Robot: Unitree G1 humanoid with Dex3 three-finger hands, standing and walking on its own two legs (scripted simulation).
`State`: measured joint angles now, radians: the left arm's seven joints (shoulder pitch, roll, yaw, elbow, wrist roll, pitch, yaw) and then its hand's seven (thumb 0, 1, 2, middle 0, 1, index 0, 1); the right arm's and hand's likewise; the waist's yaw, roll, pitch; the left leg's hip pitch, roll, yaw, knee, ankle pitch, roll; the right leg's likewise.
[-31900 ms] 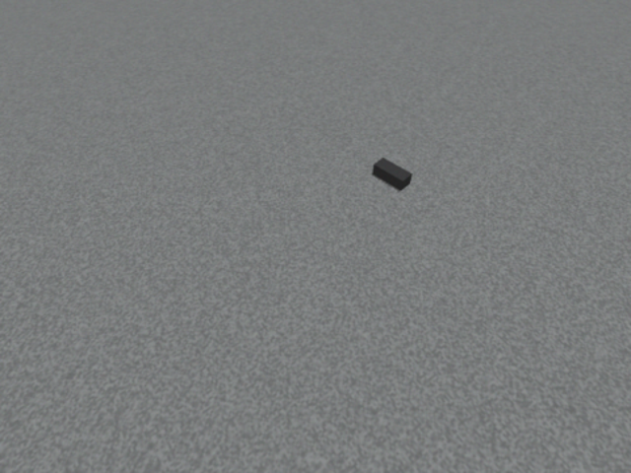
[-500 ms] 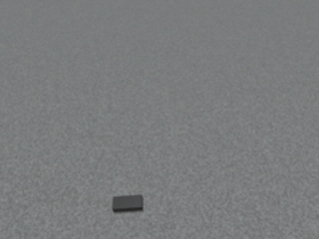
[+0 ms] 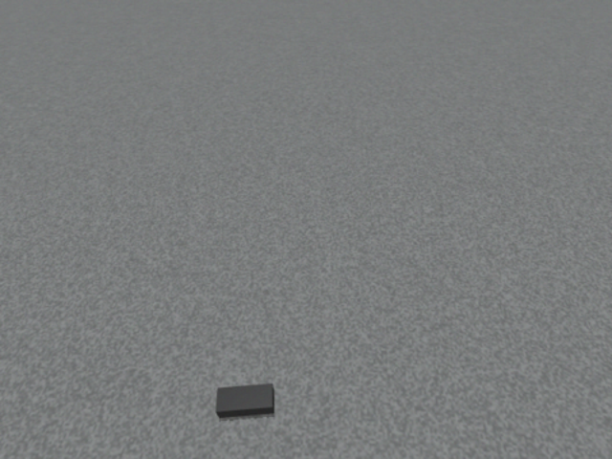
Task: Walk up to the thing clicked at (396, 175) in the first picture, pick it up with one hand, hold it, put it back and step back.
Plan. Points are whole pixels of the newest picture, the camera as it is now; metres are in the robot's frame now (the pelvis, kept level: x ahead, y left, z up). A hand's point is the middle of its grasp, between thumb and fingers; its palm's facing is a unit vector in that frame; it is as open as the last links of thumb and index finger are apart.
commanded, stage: stand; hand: left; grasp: from above
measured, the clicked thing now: (245, 400) +0.44 +0.23 -0.75
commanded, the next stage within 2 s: step back in 1.52 s
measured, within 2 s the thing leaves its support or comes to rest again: neither
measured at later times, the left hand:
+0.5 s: hand out of the picture +0.06 +0.24 -0.16, palm faces +0.01 -0.94 -0.33, open 7.4 cm
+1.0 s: hand out of the picture +0.09 +0.23 -0.16, palm faces +0.00 -0.94 -0.33, open 7.4 cm
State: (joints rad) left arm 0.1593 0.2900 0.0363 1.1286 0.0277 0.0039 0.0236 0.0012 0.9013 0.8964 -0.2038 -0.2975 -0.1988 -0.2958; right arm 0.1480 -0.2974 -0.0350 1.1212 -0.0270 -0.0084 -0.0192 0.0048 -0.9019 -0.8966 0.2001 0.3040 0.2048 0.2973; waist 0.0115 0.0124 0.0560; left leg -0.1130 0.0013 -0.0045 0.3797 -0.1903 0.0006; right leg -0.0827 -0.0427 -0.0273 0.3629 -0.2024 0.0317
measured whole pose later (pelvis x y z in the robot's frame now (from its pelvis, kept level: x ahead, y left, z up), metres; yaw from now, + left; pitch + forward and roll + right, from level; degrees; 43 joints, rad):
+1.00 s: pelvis +0.02 -0.01 +0.00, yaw +0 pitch -2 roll +0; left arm 0.11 0.31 0.02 1.15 0.01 0.00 0.00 0.00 0.90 0.90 -0.20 -0.30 -0.20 -0.30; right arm 0.11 -0.33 -0.01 1.15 -0.02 -0.01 -0.01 0.00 -0.90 -0.90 0.20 0.30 0.20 0.30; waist 0.00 0.02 0.05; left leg -0.10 0.02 0.00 0.33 -0.18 -0.02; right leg -0.08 -0.03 -0.03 0.32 -0.20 0.02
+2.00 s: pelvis -0.06 +0.03 -0.01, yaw -3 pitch -1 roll -2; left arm 0.05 0.40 0.07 0.88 0.01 0.06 0.03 0.00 0.90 0.90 -0.20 -0.30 -0.20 -0.30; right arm 0.13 -0.35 -0.05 0.95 -0.03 0.02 -0.01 0.00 -0.90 -0.90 0.20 0.30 0.21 0.30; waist -0.02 -0.04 0.20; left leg -0.27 0.00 0.01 0.56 -0.27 0.05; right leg -0.47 0.12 0.15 1.14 -0.50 -0.02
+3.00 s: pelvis -0.34 +0.01 -0.03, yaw -8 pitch -2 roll +0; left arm 0.19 0.40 0.09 0.86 0.03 0.06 0.00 0.00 0.90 0.90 -0.20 -0.30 -0.20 -0.30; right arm 0.07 -0.39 -0.05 0.79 -0.03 0.02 -0.01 0.00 -0.90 -0.90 0.20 0.30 0.21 0.30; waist 0.03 0.00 0.20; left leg -0.43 0.07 0.01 0.65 -0.17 -0.02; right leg -0.21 0.03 0.07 0.67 -0.42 0.01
